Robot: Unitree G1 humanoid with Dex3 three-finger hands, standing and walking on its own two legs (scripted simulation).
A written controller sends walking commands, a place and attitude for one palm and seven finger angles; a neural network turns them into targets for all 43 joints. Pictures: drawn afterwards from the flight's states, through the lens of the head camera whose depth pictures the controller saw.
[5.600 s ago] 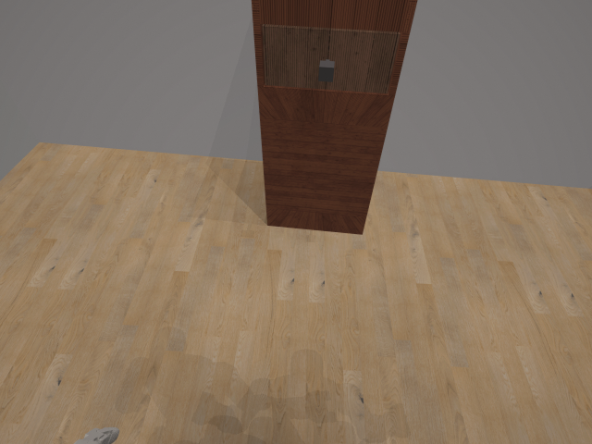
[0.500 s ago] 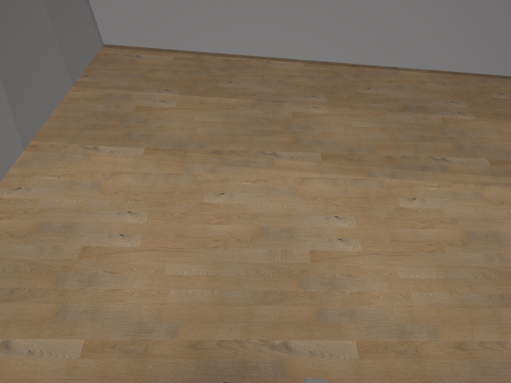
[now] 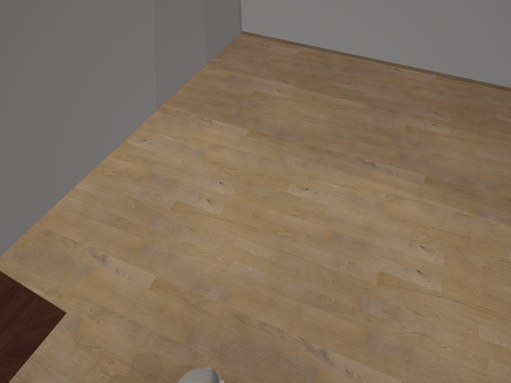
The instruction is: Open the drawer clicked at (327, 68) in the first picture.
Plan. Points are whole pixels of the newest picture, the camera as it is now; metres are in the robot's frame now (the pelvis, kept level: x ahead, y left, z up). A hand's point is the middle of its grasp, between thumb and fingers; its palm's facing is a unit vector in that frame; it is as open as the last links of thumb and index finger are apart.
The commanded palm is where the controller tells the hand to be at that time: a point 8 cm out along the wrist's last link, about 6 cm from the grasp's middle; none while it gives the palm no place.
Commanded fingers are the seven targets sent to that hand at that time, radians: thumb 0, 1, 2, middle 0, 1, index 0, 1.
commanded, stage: turn to face it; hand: left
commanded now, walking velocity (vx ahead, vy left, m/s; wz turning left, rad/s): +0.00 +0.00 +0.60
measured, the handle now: out of the picture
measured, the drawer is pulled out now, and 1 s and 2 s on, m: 0.00 0.00 0.00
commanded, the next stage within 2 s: take the last steps up to it in 1.76 s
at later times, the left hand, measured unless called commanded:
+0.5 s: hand out of the picture +0.06 +0.24 -0.15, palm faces +0.29 -0.91 -0.31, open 7.4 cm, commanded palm none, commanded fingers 0.00 0.90 0.90 -0.20 -0.30 -0.20 -0.30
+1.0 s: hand out of the picture -0.09 +0.25 -0.19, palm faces +0.58 -0.77 -0.25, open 7.4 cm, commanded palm none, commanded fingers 0.00 0.90 0.90 -0.20 -0.30 -0.20 -0.30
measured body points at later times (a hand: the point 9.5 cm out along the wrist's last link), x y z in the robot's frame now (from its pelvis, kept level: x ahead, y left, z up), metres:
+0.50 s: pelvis +0.01 +0.00 -0.02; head +0.05 -0.01 +0.43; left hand +0.04 +0.29 -0.13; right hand +0.16 -0.22 -0.17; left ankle -0.02 +0.14 -0.74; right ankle +0.06 -0.10 -0.75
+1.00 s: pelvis -0.01 +0.04 -0.01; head +0.01 +0.09 +0.44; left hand -0.12 +0.29 -0.17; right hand +0.22 -0.13 -0.13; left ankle -0.05 +0.12 -0.74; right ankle +0.05 -0.11 -0.67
